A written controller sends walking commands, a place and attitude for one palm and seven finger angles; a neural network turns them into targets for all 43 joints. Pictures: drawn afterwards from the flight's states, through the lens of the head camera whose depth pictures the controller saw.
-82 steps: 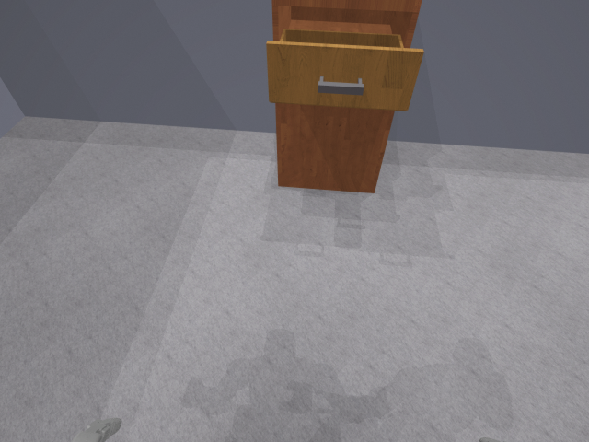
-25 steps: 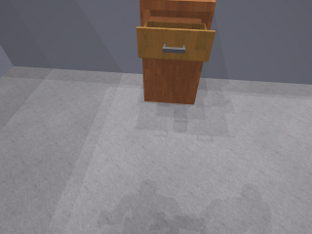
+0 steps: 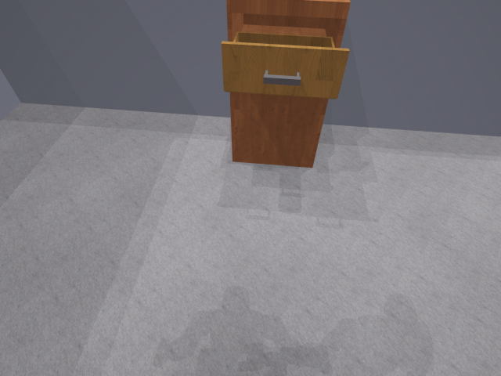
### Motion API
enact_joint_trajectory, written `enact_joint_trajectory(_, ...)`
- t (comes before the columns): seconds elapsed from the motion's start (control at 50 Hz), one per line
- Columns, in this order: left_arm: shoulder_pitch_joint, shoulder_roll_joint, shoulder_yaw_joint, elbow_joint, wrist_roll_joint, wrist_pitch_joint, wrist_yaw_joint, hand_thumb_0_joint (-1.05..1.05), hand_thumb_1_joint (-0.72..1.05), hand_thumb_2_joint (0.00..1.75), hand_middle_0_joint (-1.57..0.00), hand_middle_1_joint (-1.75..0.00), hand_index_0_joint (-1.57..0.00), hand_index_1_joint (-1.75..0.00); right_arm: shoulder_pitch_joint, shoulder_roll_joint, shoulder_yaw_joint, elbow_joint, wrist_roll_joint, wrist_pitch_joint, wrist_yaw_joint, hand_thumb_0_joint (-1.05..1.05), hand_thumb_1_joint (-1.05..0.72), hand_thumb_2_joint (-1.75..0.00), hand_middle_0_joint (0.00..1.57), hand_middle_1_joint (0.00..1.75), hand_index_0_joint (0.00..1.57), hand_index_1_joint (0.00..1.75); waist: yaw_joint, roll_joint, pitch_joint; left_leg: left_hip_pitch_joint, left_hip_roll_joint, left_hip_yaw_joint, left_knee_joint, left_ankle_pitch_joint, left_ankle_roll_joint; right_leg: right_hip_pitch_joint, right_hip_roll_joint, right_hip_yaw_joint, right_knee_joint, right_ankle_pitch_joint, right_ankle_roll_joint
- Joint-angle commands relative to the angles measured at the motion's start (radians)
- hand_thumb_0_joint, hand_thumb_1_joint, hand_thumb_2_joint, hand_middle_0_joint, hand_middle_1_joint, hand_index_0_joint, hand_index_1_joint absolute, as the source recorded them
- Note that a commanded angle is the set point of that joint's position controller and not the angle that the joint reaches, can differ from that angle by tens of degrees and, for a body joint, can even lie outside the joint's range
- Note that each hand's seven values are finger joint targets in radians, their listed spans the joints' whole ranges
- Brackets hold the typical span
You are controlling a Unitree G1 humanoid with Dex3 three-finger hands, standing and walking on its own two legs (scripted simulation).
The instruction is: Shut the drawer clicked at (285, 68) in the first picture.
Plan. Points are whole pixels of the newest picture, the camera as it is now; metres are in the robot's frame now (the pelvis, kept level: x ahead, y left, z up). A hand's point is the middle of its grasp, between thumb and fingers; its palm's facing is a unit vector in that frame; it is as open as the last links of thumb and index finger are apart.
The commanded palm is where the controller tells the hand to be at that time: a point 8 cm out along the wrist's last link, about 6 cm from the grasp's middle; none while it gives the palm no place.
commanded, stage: walk to a spot facing it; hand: left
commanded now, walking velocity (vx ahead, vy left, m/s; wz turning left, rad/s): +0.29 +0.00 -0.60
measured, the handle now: (282, 76) +1.07 -0.05 -0.04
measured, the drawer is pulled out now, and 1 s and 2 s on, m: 0.30 0.30 0.30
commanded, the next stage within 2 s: turn to face it in 1.48 s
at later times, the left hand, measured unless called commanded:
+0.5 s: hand out of the picture +0.11 +0.13 -0.18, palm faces -0.12 -0.97 -0.22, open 7.3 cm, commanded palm none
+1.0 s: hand (198, 298) +0.32 +0.14 -0.20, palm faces -0.33 -0.93 -0.17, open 7.4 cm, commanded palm none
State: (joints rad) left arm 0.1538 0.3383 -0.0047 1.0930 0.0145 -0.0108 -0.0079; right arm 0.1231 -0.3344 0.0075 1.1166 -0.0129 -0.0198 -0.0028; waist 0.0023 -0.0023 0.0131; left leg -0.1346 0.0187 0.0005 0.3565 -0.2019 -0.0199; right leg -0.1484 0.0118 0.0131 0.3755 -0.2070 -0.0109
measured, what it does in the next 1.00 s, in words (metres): walks ahead, turning right: left foot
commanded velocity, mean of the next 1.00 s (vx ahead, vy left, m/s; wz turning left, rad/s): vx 0.33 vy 0.00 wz -0.47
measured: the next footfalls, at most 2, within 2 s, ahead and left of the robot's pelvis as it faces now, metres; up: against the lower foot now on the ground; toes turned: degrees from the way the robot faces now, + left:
left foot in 0.92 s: +0.44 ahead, -0.01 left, +0.00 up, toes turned -17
right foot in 1.52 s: +0.47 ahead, -0.26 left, +0.00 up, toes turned -50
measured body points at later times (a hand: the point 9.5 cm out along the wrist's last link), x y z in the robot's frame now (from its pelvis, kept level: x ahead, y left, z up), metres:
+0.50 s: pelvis +0.09 -0.06 -0.02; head +0.10 -0.07 +0.43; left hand +0.12 +0.18 -0.16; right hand +0.04 -0.30 -0.18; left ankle +0.06 +0.10 -0.66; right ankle +0.06 -0.11 -0.75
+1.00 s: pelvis +0.31 -0.05 -0.03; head +0.33 -0.03 +0.42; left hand +0.34 +0.19 -0.19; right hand +0.35 -0.30 -0.14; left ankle +0.41 +0.00 -0.75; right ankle +0.13 -0.11 -0.65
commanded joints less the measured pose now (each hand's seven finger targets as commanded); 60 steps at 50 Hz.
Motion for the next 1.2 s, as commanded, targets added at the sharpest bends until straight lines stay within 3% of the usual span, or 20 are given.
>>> enact_joint_trajectory(0.0, -0.011, 0.143, 0.032, -0.047, -0.006, -0.011, 0.019, 0.0, 0.9, 0.9, -0.2, -0.3, -0.2, -0.3, -0.018, -0.144, -0.025, -0.048, 0.001, -0.016, -0.014, 0.0, -0.9, -0.9, 0.2, 0.3, 0.2, 0.3, 0.001, -0.002, -0.058, 0.025, 0.109, -0.071, -0.044, 0.115, 0.031, 0.006, -0.121, 0.102, -0.056, 0.118, -0.012)
enact_joint_trajectory(0.12, 0.069, 0.092, 0.047, -0.083, 0.008, 0.026, -0.005, 0.0, 0.9, 0.9, -0.2, -0.3, -0.2, -0.3, 0.082, -0.116, -0.047, -0.068, -0.013, 0.007, -0.009, 0.0, -0.9, -0.9, 0.2, 0.3, 0.2, 0.3, -0.003, 0.026, 0.101, -0.057, 0.128, -0.07, -0.039, -0.385, 0.053, -0.211, -0.047, 0.141, 0.019, -0.328, -0.035)
enact_joint_trajectory(0.2, 0.033, 0.026, 0.059, -0.157, 0.007, 0.012, -0.021, 0.0, 0.9, 0.9, -0.2, -0.3, -0.2, -0.3, 0.164, -0.166, -0.089, -0.094, -0.007, -0.016, -0.016, 0.0, -0.9, -0.9, 0.2, 0.3, 0.2, 0.3, -0.04, 0.185, 0.123, 0.068, 0.353, -0.247, -0.17, -0.358, 0.186, -0.427, -0.006, -0.022, 0.418, -0.265, -0.005)
enact_joint_trajectory(0.26, 0.015, -0.006, 0.068, -0.19, 0.006, -0.002, -0.032, 0.0, 0.9, 0.9, -0.2, -0.3, -0.2, -0.3, 0.175, -0.126, -0.092, -0.102, -0.013, -0.033, -0.017, 0.0, -0.9, -0.9, 0.2, 0.3, 0.2, 0.3, -0.031, 0.135, 0.1, 0.113, 0.369, -0.134, -0.1, -0.049, 0.191, -0.43, -0.076, -0.027, 0.422, -0.293, 0.001)
enact_joint_trajectory(0.32, 0.266, -0.025, 0.083, -0.113, 0.009, -0.014, -0.036, 0.0, 0.9, 0.9, -0.2, -0.3, -0.2, -0.3, 0.101, -0.093, -0.089, -0.119, -0.012, -0.032, -0.017, 0.0, -0.9, -0.9, 0.2, 0.3, 0.2, 0.3, 0.097, 0.05, -0.004, -0.092, 0.243, 0.101, 0.246, 0.023, 0.082, 0.012, -0.016, -0.112, 0.146, -0.067, -0.014)
enact_joint_trajectory(0.34, 0.411, 0.083, 0.105, -0.072, 0.016, -0.028, -0.02, 0.0, 0.9, 0.9, -0.2, -0.3, -0.2, -0.3, 0.086, -0.033, -0.075, -0.15, 0.002, -0.032, -0.005, 0.0, -0.9, -0.9, 0.2, 0.3, 0.2, 0.3, 0.152, -0.242, -0.051, -0.344, 0.136, 0.195, 0.555, -0.145, 0.021, 0.214, -0.17, 0.167, -0.017, -0.163, -0.075)
enact_joint_trajectory(0.36, 0.49, 0.164, 0.121, -0.057, 0.004, -0.037, -0.001, 0.0, 0.9, 0.9, -0.2, -0.3, -0.2, -0.3, 0.021, 0.021, -0.059, -0.212, -0.001, -0.041, 0.003, 0.0, -0.9, -0.9, 0.2, 0.3, 0.2, 0.3, 0.162, -0.409, -0.015, -0.578, 0.029, 0.156, 0.82, -0.382, -0.011, 0.238, -0.389, 0.604, -0.169, -0.084, -0.164)
enact_joint_trajectory(0.38, 0.485, 0.138, 0.118, -0.062, -0.006, -0.038, 0.015, 0.0, 0.9, 0.9, -0.2, -0.3, -0.2, -0.3, -0.014, -0.014, -0.07, -0.221, -0.004, -0.044, 0.0, 0.0, -0.9, -0.9, 0.2, 0.3, 0.2, 0.3, 0.149, -0.25, -0.006, -0.619, 0.068, 0.037, 0.877, -0.33, 0.005, 0.256, -0.389, 0.589, -0.153, -0.025, -0.212)
enact_joint_trajectory(0.44, 0.326, 0.032, 0.092, -0.101, 0.0, -0.049, 0.017, 0.0, 0.9, 0.9, -0.2, -0.3, -0.2, -0.3, 0.002, 0.022, -0.077, -0.183, -0.009, -0.041, 0.005, 0.0, -0.9, -0.9, 0.2, 0.3, 0.2, 0.3, 0.06, -0.031, 0.077, -0.567, 0.127, 0.012, 0.881, -0.129, -0.005, 0.06, -0.309, 0.425, -0.144, 0.018, -0.209)
enact_joint_trajectory(0.56, 0.349, -0.023, 0.077, -0.084, 0.004, -0.075, 0.019, 0.0, 0.9, 0.9, -0.2, -0.3, -0.2, -0.3, 0.052, 0.069, -0.083, -0.175, -0.013, -0.014, 0.017, 0.0, -0.9, -0.9, 0.2, 0.3, 0.2, 0.3, 0.009, -0.069, 0.056, -0.589, 0.113, 0.03, 0.804, 0.039, -0.04, 0.049, -0.204, 0.233, -0.159, 0.203, -0.158)
enact_joint_trajectory(0.76, 0.434, -0.044, 0.07, -0.041, 0.016, -0.076, 0.048, 0.0, 0.9, 0.9, -0.2, -0.3, -0.2, -0.3, -0.183, 0.114, -0.066, -0.288, -0.003, -0.036, 0.03, 0.0, -0.9, -0.9, 0.2, 0.3, 0.2, 0.3, 0.075, -0.109, 0.106, -0.583, 0.075, 0.078, 0.468, 0.014, -0.015, 0.197, -0.21, 0.248, -0.111, 0.537, -0.172)
enact_joint_trajectory(0.8, 0.405, -0.03, 0.072, -0.045, 0.014, -0.073, 0.049, 0.0, 0.9, 0.9, -0.2, -0.3, -0.2, -0.3, -0.155, 0.112, -0.066, -0.287, 0.0, -0.042, 0.028, 0.0, -0.9, -0.9, 0.2, 0.3, 0.2, 0.3, 0.051, -0.119, 0.095, -0.432, 0.034, 0.101, 0.352, -0.008, 0.006, 0.158, -0.194, 0.226, -0.066, 0.655, -0.151)
enact_joint_trajectory(0.84, 0.357, -0.001, 0.084, -0.054, 0.012, -0.076, 0.049, 0.0, 0.9, 0.9, -0.2, -0.3, -0.2, -0.3, 0.061, 0.077, -0.078, -0.221, -0.003, -0.054, 0.008, 0.0, -0.9, -0.9, 0.2, 0.3, 0.2, 0.3, -0.047, -0.105, -0.013, -0.128, -0.022, 0.122, 0.221, 0.026, 0.033, 0.107, -0.16, 0.19, 0.143, 0.806, -0.118)
enact_joint_trajectory(0.86, 0.347, -0.008, 0.091, -0.061, 0.003, -0.077, 0.043, 0.0, 0.9, 0.9, -0.2, -0.3, -0.2, -0.3, 0.228, 0.032, -0.089, -0.176, -0.009, -0.056, -0.003, 0.0, -0.9, -0.9, 0.2, 0.3, 0.2, 0.3, -0.11, -0.084, -0.097, 0.128, 0.013, 0.076, 0.188, 0.101, 0.054, -0.026, -0.121, 0.167, 0.328, 0.68, -0.093)
enact_joint_trajectory(0.88, 0.387, -0.061, 0.094, -0.073, -0.012, -0.074, 0.032, 0.0, 0.9, 0.9, -0.2, -0.3, -0.2, -0.3, 0.362, -0.081, -0.117, -0.145, -0.023, -0.06, -0.016, 0.0, -0.9, -0.9, 0.2, 0.3, 0.2, 0.3, -0.139, 0.117, -0.235, 0.383, 0.278, -0.233, 0.169, 0.147, 0.133, -0.24, 0.004, 0.076, 0.629, 0.243, -0.048)
enact_joint_trajectory(0.9, 0.395, -0.096, 0.085, -0.094, -0.017, -0.077, 0.022, 0.0, 0.9, 0.9, -0.2, -0.3, -0.2, -0.3, 0.418, -0.133, -0.122, -0.134, -0.016, -0.058, -0.016, 0.0, -0.9, -0.9, 0.2, 0.3, 0.2, 0.3, -0.114, 0.276, -0.282, 0.416, 0.502, -0.545, -0.009, 0.163, 0.227, -0.398, 0.081, 0.036, 0.95, -0.327, -0.03)
enact_joint_trajectory(0.94, 0.287, -0.08, 0.083, -0.119, -0.003, -0.06, 0.019, 0.0, 0.9, 0.9, -0.2, -0.3, -0.2, -0.3, 0.245, -0.041, -0.097, -0.177, -0.003, -0.052, -0.015, 0.0, -0.9, -0.9, 0.2, 0.3, 0.2, 0.3, -0.052, 0.11, -0.047, 0.094, 0.486, -0.467, -0.125, -0.133, 0.243, -0.477, -0.04, 0.049, 1.063, -0.244, -0.034)
enact_joint_trajectory(0.98, 0.257, -0.102, 0.092, -0.11, 0.017, -0.032, -0.006, 0.0, 0.9, 0.9, -0.2, -0.3, -0.2, -0.3, 0.158, 0.079, -0.067, -0.179, -0.006, -0.068, -0.018, 0.0, -0.9, -0.9, 0.2, 0.3, 0.2, 0.3, 0.004, 0.123, 0.091, -0.119, 0.377, -0.238, -0.174, -0.164, 0.151, -0.442, -0.102, 0.04, 1.006, -0.1, -0.02)
enact_joint_trajectory(1.06, 0.29, -0.154, 0.091, -0.106, 0.02, 0.018, -0.019, 0.0, 0.9, 0.9, -0.2, -0.3, -0.2, -0.3, 0.187, 0.101, -0.06, -0.151, -0.001, -0.089, -0.024, 0.0, -0.9, -0.9, 0.2, 0.3, 0.2, 0.3, 0.057, 0.101, 0.062, -0.158, 0.291, 0.045, -0.165, 0.091, 0.108, -0.427, -0.11, 0.01, 0.931, 0.018, 0.004)
enact_joint_trajectory(1.18, 0.15, -0.136, 0.097, -0.164, 0.021, 0.038, -0.028, 0.0, 0.9, 0.9, -0.2, -0.3, -0.2, -0.3, 0.272, 0.074, -0.061, -0.136, 0.004, -0.085, -0.031, 0.0, -0.9, -0.9, 0.2, 0.3, 0.2, 0.3, 0.03, 0.081, 0.078, -0.002, 0.292, 0.151, -0.11, 0.476, 0.115, -0.578, -0.118, -0.035, 0.793, 0.121, 0.041)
